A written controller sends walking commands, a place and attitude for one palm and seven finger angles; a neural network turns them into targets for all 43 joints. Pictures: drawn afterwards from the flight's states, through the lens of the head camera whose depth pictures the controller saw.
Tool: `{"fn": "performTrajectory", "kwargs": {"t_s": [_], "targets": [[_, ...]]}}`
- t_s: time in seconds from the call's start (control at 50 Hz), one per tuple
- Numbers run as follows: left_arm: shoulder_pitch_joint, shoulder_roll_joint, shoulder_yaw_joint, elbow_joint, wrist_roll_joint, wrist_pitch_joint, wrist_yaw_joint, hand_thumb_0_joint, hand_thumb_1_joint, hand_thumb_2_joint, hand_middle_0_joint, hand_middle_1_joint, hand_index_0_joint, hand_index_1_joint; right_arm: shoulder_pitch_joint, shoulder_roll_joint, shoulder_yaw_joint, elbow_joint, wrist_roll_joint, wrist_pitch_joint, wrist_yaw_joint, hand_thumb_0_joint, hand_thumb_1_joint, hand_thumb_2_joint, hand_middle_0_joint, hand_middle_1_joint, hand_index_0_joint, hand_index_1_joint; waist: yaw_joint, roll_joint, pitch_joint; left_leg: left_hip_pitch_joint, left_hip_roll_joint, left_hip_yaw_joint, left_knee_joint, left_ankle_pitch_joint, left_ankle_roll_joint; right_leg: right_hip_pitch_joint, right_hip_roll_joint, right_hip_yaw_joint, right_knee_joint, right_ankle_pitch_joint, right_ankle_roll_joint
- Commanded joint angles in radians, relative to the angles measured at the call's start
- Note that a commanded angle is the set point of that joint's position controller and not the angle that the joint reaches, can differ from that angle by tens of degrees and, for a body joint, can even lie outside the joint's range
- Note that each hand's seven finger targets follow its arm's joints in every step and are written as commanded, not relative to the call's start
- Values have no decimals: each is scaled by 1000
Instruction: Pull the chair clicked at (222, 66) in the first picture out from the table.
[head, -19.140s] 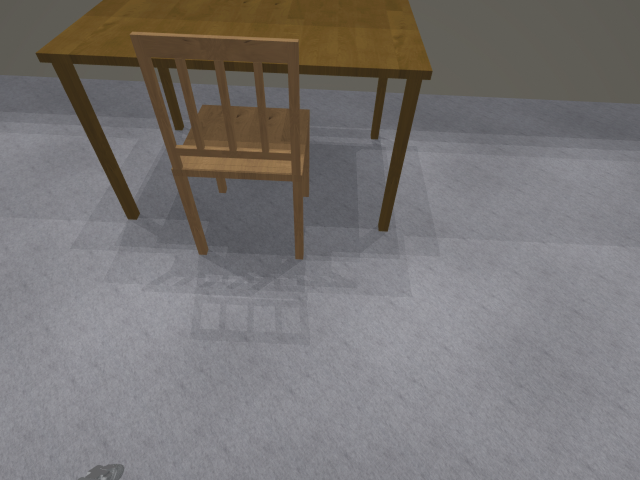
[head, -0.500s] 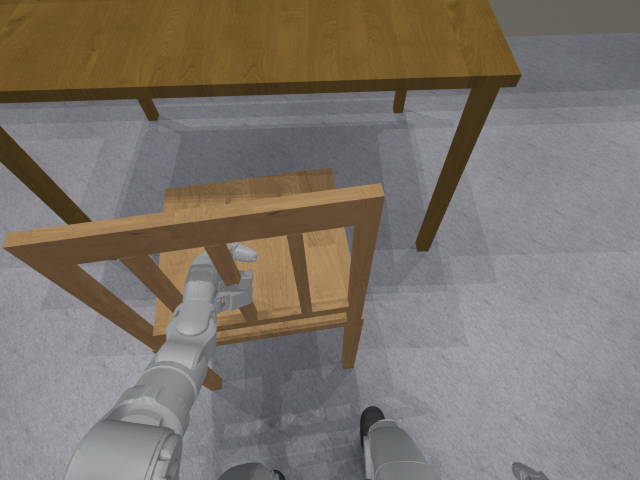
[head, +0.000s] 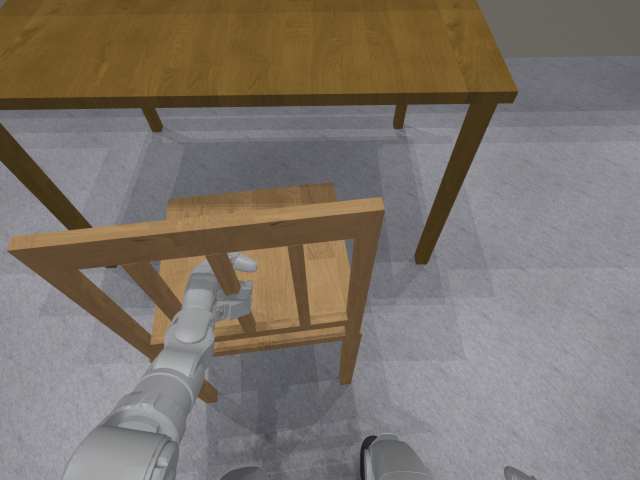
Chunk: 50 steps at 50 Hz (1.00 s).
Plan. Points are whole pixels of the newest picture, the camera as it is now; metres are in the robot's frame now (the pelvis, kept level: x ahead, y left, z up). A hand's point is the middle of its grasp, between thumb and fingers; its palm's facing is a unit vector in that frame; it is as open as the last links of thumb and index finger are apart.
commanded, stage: step backward, pulling the chair out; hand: left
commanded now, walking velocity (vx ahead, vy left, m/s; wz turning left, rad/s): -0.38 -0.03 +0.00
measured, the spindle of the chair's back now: (235, 295) +0.38 +0.14 -0.09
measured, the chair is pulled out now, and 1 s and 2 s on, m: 0.25 0.32 0.60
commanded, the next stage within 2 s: stop walking, hand still on the chair in 1.72 s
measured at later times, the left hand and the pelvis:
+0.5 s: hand (241, 306) +0.34 +0.12 -0.05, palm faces -0.01 -0.98 -0.22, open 5.4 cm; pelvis -0.02 -0.01 +0.00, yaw -1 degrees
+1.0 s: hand (236, 340) +0.29 +0.12 -0.05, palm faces +0.01 -0.98 -0.22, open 5.4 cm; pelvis -0.08 -0.01 +0.01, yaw -4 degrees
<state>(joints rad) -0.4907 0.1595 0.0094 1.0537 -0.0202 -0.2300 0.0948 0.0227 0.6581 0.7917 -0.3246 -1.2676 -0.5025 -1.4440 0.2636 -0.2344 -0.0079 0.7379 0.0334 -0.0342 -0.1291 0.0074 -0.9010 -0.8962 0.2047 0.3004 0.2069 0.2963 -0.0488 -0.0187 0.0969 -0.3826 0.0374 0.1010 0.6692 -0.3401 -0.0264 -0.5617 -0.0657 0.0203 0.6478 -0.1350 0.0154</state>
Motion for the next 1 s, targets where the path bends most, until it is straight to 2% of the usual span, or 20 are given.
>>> {"fn": "performTrajectory", "kwargs": {"t_s": [0.0,0.04,0.12,0.18,0.22,0.28,0.34,0.38,0.42,0.48,0.56,0.6,0.64,0.7,0.78,0.8,0.84,0.9,0.94,0.98], "targets": [[-384,163,17,-223,30,-74,15,0,900,900,-500,-1450,-500,-1450,41,-140,-59,-71,-3,-23,-10,0,-900,-900,200,300,200,300,4,59,-386,4,175,-110,-122,241,27,310,-80,77,37,264,-36],[-354,198,33,-196,24,-71,16,0,900,900,-500,-1450,-500,-1450,63,-146,-70,-52,-2,-20,-15,0,-900,-900,200,300,200,300,-3,-63,-435,58,97,-89,-26,109,1,284,-153,172,-80,307,-68],[-332,221,52,-139,26,-59,17,0,900,900,-500,-1450,-500,-1450,52,-131,-54,-37,4,-24,-5,0,-900,-900,200,300,200,300,7,-181,-434,94,-5,-82,92,-178,-5,253,-246,236,-312,59,-93],[-323,202,49,-148,25,-50,16,0,900,900,-500,-1450,-500,-1450,48,-141,-40,-31,0,-24,-6,0,-900,-900,200,300,200,300,-8,-116,-465,133,33,-101,-112,-25,6,316,-182,124,-225,162,-49],[-313,173,32,-188,22,-60,14,0,900,900,-500,-1450,-500,-1450,2,-160,-45,-73,-1,-16,-10,0,-900,-900,200,300,200,300,8,56,-428,78,139,-161,-225,108,48,302,-73,49,-122,23,1],[-346,140,7,-262,14,-55,11,0,900,900,-500,-1450,-500,-1450,-40,-146,-37,-127,-1,-8,-6,0,-900,-900,200,300,200,300,28,218,-348,-100,261,-201,-300,125,108,356,-6,-12,122,-107,-4],[-362,175,27,-240,19,-48,12,0,900,900,-500,-1450,-500,-1450,1,-155,-53,-102,-7,-10,-7,0,-900,-900,200,300,200,300,16,75,-358,-3,219,-162,-151,331,66,357,-42,28,30,180,-22],[-371,178,13,-243,27,-56,11,0,900,900,-500,-1450,-500,-1450,32,-152,-58,-78,-10,-9,-5,0,-900,-900,200,300,200,300,-1,66,-399,47,152,-109,-98,247,19,332,-102,99,-35,309,-44],[-323,225,45,-194,24,-54,16,0,900,900,-500,-1450,-500,-1450,51,-144,-66,-58,-3,-6,-9,0,-900,-900,200,300,200,300,-6,-65,-472,111,56,-68,21,65,-12,312,-199,210,-185,311,-76],[-289,238,59,-153,20,-29,14,0,900,900,-500,-1450,-500,-1450,28,-142,-49,-52,0,-8,-5,0,-900,-900,200,300,200,300,17,-155,-436,59,-4,-114,143,-200,-14,320,-276,250,-298,228,-122],[-274,207,50,-185,18,-11,9,0,900,900,-500,-1450,-500,-1450,26,-158,-31,-50,-4,-5,-10,0,-900,-900,200,300,200,300,-6,-79,-445,134,52,-138,-199,63,8,359,-156,82,-183,259,-49],[-278,145,6,-252,9,-25,1,0,900,900,-500,-1450,-500,-1450,-32,-168,-39,-110,-9,8,-7,0,-900,-900,200,300,200,300,17,171,-398,42,229,-236,-305,244,86,347,-13,-16,17,-4,7],[-329,139,5,-301,11,-27,-1,0,900,900,-500,-1450,-500,-1450,-59,-148,-35,-134,-20,15,-2,0,-900,-900,200,300,200,300,28,281,-340,-38,314,-294,-334,277,141,322,18,-26,176,-200,-5],[-342,121,5,-262,28,-42,1,0,900,900,-500,-1450,-500,-1450,10,-148,-51,-85,-31,-5,20,0,-900,-900,200,300,200,300,7,179,-377,273,312,-266,-137,857,129,240,6,-16,24,-80,-23],[-366,163,24,-225,57,-79,-1,0,900,900,-500,-1450,-500,-1450,42,-158,-54,-38,-41,-16,41,0,-900,-900,200,300,200,300,-15,254,-410,381,279,-218,-84,984,86,266,1,-8,-98,104,-31],[-348,191,47,-209,58,-85,1,0,900,900,-500,-1450,-500,-1450,31,-150,-56,-38,-38,-11,40,0,-900,-900,200,300,200,300,-14,248,-444,367,266,-196,-69,952,74,306,-16,1,-111,198,-33],[-289,243,84,-183,35,-82,4,0,900,900,-500,-1450,-500,-1450,28,-152,-64,-45,-19,-9,26,0,-900,-900,200,300,200,300,-12,84,-497,263,207,-158,-25,710,29,444,-70,52,-138,532,-48],[-256,287,105,-168,24,-64,10,0,900,900,-500,-1450,-500,-1450,-45,-132,-52,-69,-7,-15,5,0,-900,-900,200,300,200,300,12,-86,-468,25,20,-125,179,-139,-23,480,-282,212,-214,705,-135],[-196,283,114,-146,22,-26,12,0,900,900,-500,-1450,-500,-1450,-58,-138,-37,-61,-14,-14,3,0,-900,-900,200,300,200,300,25,-46,-436,-14,1,-195,233,-195,-24,464,-320,196,-218,632,-182],[-175,260,119,-172,18,-3,13,0,900,900,-500,-1450,-500,-1450,-48,-130,-20,-67,-12,-9,3,0,-900,-900,200,300,200,300,21,-107,-454,-16,4,-188,109,-162,-28,533,-273,120,-175,689,-149]]}}
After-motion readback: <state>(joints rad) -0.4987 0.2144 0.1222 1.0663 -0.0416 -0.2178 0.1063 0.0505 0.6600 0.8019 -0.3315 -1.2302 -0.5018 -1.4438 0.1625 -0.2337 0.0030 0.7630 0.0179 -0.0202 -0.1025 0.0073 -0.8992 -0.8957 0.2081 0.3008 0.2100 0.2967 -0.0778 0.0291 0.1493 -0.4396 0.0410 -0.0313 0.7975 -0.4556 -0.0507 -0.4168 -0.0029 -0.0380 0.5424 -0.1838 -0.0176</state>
